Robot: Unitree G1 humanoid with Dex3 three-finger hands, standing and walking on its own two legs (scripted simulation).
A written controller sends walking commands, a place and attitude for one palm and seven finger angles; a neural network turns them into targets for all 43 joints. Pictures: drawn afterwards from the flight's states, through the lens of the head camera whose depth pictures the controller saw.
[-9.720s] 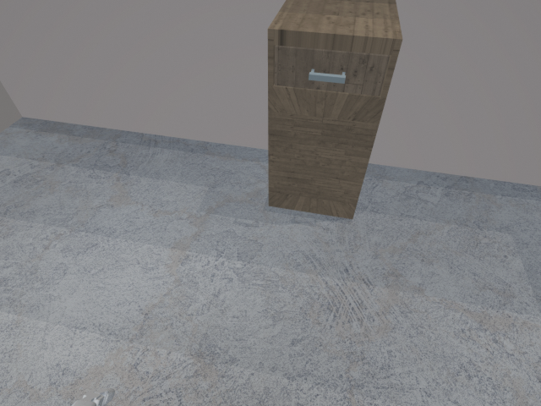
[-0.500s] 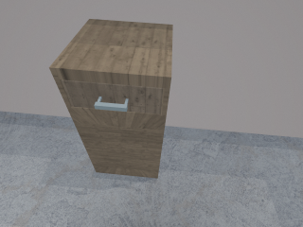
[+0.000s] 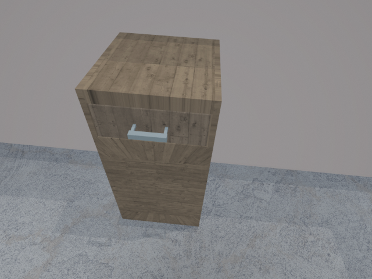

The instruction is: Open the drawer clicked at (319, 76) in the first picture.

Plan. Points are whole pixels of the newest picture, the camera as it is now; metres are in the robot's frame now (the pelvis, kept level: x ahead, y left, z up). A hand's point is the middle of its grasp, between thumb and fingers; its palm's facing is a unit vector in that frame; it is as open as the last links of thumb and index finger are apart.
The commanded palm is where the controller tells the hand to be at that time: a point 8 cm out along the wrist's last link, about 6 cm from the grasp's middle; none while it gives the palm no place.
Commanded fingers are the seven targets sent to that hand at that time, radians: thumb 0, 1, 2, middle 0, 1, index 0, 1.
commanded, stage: raise the hand with hooked fingers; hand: left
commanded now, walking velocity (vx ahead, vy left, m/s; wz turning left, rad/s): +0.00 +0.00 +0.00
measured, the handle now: (148, 132) +0.55 +0.15 -0.03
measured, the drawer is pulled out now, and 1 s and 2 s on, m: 0.00 0.00 0.00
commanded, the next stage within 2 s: move the hooked fingers above the handle in 1.92 s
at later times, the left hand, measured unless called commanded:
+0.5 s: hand out of the picture +0.14 +0.18 -0.09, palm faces -0.16 -0.24 -0.96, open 8.9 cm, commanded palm +0.16 +0.21 +0.00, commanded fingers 0.00 0.32 0.65 -0.24 -0.68 -0.24 -0.68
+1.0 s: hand (102, 208) +0.27 +0.21 +0.00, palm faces +0.00 -0.08 -1.00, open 11.9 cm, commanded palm +0.25 +0.21 +0.07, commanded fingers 0.00 -0.27 0.40 -0.28 -1.05 -0.28 -1.05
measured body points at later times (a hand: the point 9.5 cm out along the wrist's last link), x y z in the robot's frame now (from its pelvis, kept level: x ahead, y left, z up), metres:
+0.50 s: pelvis +0.00 -0.04 -0.04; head +0.02 -0.04 +0.41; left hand +0.14 +0.19 -0.04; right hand +0.24 -0.27 -0.10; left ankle +0.04 +0.07 -0.74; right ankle +0.02 -0.12 -0.74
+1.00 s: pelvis +0.05 -0.04 -0.03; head +0.10 -0.06 +0.42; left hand +0.26 +0.21 +0.05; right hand +0.23 -0.27 -0.14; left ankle +0.04 +0.08 -0.74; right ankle +0.02 -0.12 -0.74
